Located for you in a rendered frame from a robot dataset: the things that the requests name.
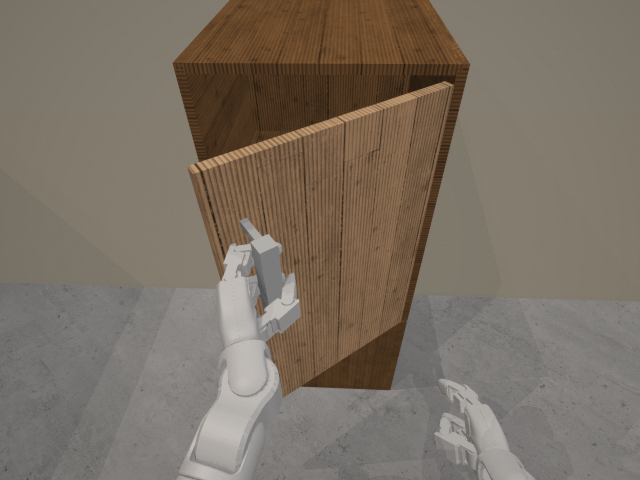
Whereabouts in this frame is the robot right hand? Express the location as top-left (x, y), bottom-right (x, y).
top-left (434, 379), bottom-right (510, 474)

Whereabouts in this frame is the robot right forearm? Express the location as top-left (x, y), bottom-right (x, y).
top-left (476, 449), bottom-right (535, 480)

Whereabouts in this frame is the handle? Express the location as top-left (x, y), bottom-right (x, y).
top-left (239, 218), bottom-right (283, 311)

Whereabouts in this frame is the robot left forearm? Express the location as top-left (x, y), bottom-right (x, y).
top-left (176, 340), bottom-right (283, 480)

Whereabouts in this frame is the robot left hand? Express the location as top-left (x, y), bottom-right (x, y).
top-left (215, 242), bottom-right (301, 350)

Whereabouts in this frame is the cupboard door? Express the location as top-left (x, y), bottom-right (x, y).
top-left (187, 81), bottom-right (454, 398)

